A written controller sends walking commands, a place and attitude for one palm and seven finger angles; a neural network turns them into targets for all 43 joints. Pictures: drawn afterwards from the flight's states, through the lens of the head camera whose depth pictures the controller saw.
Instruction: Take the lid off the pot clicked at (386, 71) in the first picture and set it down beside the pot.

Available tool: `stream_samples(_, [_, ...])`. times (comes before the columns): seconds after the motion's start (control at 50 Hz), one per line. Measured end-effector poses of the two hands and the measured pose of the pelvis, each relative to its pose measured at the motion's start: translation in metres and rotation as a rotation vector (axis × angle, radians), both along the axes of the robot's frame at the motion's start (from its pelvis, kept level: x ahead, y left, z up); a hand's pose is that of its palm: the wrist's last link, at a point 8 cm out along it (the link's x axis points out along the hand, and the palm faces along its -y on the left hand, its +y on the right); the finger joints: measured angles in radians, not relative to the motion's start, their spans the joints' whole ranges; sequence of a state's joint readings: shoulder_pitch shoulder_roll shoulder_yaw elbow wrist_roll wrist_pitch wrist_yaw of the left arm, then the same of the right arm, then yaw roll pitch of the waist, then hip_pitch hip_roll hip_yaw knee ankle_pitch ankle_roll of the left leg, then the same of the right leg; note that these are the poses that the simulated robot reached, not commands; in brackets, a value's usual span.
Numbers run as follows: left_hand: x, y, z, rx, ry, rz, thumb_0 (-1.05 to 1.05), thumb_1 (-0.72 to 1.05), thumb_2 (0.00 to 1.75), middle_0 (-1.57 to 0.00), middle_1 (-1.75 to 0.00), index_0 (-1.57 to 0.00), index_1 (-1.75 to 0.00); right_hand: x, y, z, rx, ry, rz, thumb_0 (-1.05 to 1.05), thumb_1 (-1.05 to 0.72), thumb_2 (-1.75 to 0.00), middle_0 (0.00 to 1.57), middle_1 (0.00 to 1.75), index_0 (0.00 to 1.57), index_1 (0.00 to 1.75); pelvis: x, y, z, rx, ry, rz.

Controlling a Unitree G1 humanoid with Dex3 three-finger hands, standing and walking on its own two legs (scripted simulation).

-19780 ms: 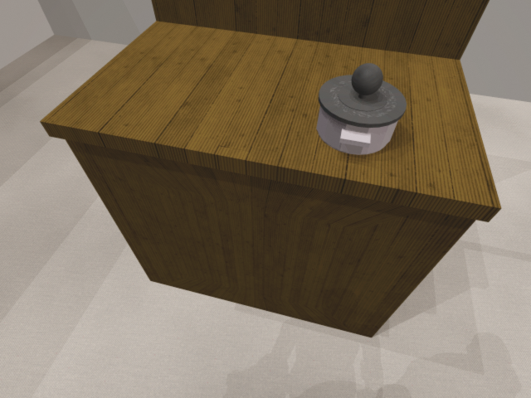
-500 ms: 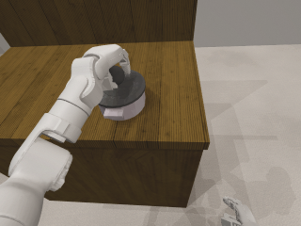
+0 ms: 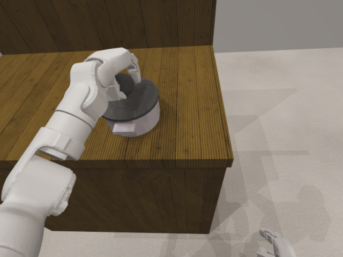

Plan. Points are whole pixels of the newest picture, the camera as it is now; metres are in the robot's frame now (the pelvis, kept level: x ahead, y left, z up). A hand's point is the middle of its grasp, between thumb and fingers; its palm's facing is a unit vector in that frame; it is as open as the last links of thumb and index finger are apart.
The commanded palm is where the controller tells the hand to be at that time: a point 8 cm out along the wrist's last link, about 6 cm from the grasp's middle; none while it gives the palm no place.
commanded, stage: lift the lid straight up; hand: left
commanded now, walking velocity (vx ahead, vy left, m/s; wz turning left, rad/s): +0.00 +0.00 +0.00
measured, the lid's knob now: (122, 84) +0.47 +0.13 +0.17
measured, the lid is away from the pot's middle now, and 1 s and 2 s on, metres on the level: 0.01 0.01 0.02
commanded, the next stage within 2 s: move the lid sideways beside the pot in 1.74 s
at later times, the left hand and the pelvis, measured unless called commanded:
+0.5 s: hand (110, 68) +0.45 +0.13 +0.23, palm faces -0.23 -0.09 -0.97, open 8.3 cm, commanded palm +0.42 +0.14 +0.31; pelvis +0.00 +0.00 +0.00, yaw +1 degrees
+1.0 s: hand (105, 49) +0.44 +0.13 +0.28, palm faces -0.15 -0.07 -0.99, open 8.3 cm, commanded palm +0.42 +0.14 +0.35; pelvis -0.01 +0.01 +0.00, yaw +1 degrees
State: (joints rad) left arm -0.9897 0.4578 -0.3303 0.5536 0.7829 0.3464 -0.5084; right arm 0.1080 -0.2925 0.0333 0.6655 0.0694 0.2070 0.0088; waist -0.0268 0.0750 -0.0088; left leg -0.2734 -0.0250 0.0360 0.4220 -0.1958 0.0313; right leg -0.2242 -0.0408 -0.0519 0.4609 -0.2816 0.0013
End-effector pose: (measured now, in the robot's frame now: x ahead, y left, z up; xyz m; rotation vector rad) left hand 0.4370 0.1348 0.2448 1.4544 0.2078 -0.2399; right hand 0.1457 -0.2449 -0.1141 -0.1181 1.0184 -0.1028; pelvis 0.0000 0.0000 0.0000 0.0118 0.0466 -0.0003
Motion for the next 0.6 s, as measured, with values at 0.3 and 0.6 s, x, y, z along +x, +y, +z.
stream_samples(0.3, [0.001, 0.001, 0.028, 0.022, -0.037, 0.013, 0.00, 0.09, 0.96, -0.65, -0.83, -0.66, -0.85, 0.014, 0.011, 0.000, 0.022, -0.027, 0.035, 0.01, -0.91, -0.90, 0.20, 0.30, 0.20, 0.30, 0.001, 0.001, 0.001, 0.001, 0.004, 0.007])
stream_samples(0.6, [0.000, 0.004, 0.053, 0.015, -0.076, 0.013, 0.01, 0.09, 0.96, -0.65, -0.83, -0.66, -0.85, 0.022, 0.015, 0.004, 0.015, -0.048, 0.056, 0.01, -0.91, -0.90, 0.20, 0.30, 0.20, 0.30, 0.000, 0.005, 0.001, 0.001, 0.003, 0.011])
